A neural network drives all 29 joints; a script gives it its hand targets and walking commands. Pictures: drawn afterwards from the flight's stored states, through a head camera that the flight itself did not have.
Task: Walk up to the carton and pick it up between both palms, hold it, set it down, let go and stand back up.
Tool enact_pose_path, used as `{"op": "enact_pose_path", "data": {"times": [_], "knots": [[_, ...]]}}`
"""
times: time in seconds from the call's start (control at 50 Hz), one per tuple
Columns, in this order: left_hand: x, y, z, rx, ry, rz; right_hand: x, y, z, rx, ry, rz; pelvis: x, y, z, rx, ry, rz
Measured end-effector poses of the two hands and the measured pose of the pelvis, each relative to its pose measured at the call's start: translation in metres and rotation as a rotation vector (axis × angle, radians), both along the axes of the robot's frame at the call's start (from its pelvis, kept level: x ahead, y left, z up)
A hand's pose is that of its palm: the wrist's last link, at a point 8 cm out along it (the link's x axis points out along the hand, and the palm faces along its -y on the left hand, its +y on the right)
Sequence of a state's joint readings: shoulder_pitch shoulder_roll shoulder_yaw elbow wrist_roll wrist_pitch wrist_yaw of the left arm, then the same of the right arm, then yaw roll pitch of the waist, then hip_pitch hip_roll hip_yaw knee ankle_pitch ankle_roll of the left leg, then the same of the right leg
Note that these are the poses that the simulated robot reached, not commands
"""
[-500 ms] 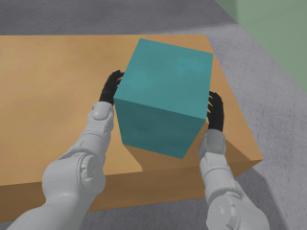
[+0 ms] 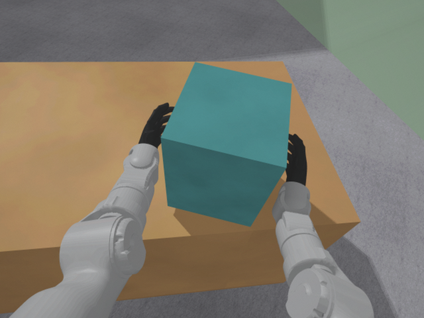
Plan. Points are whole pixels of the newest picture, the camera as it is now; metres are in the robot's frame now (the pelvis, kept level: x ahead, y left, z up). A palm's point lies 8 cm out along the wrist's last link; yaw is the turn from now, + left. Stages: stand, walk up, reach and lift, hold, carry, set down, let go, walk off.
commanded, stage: reach and lift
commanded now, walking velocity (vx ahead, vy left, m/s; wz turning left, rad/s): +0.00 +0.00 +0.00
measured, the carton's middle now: (224, 149) +0.47 -0.04 +0.03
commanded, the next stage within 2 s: none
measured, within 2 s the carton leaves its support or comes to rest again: neither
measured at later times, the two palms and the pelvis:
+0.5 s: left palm (141, 127) +0.43 +0.12 +0.14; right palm (306, 154) +0.38 -0.16 +0.13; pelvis -0.01 +0.00 +0.00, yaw +0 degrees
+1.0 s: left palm (125, 122) +0.41 +0.13 +0.18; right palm (309, 140) +0.37 -0.15 +0.17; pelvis -0.01 +0.00 +0.00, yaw +1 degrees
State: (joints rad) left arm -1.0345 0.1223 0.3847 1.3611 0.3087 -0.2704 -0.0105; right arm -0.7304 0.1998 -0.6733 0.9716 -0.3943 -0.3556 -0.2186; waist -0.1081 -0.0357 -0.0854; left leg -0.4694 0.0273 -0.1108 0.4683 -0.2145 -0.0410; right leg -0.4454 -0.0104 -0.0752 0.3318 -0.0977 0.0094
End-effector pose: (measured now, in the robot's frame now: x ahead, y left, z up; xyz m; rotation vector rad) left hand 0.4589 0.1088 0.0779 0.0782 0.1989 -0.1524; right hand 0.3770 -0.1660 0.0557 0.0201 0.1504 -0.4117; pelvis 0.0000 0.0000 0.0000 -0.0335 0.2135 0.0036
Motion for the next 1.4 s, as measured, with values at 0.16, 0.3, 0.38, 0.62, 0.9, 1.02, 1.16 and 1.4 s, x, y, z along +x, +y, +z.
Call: {"op": "enact_pose_path", "data": {"times": [0.16, 0.3, 0.38, 0.62, 0.9, 1.02, 1.16, 1.4], "knots": [[0.0, 0.002, 0.013, -0.008, -0.014, 0.025, 0.007, 0.0, 0.016, 0.004, -0.012, 0.025, 0.001, 0.0, 0.0, 0.0, -0.003, 0.0], [-0.007, 0.007, 0.03, -0.018, -0.026, 0.047, 0.008, 0.003, 0.036, 0.025, -0.024, 0.044, 0.0, 0.001, 0.002, -0.001, -0.045, 0.002], [-0.014, 0.008, 0.042, -0.022, -0.032, 0.061, 0.005, 0.003, 0.051, 0.026, -0.027, 0.058, -0.002, 0.002, 0.002, -0.001, -0.077, 0.003], [-0.034, 0.011, 0.088, -0.068, -0.029, 0.111, -0.005, 0.005, 0.095, 0.041, -0.038, 0.085, -0.01, 0.0, 0.004, 0.002, -0.184, 0.007], [-0.047, 0.019, 0.109, -0.023, -0.016, 0.151, -0.006, 0.011, 0.11, 0.04, -0.036, 0.129, -0.011, -0.004, 0.005, 0.009, -0.272, 0.011], [-0.053, 0.024, 0.104, -0.018, -0.007, 0.175, -0.004, 0.015, 0.113, 0.029, -0.031, 0.155, -0.012, -0.003, 0.005, 0.008, -0.285, 0.011], [-0.063, 0.031, 0.107, -0.028, -0.02, 0.204, -0.005, 0.02, 0.123, 0.011, -0.048, 0.184, -0.012, -0.002, 0.005, 0.008, -0.302, 0.012], [-0.074, 0.031, 0.121, -0.03, -0.022, 0.227, -0.011, 0.021, 0.133, 0.007, -0.056, 0.201, -0.015, -0.003, 0.005, 0.008, -0.323, 0.013]]}}
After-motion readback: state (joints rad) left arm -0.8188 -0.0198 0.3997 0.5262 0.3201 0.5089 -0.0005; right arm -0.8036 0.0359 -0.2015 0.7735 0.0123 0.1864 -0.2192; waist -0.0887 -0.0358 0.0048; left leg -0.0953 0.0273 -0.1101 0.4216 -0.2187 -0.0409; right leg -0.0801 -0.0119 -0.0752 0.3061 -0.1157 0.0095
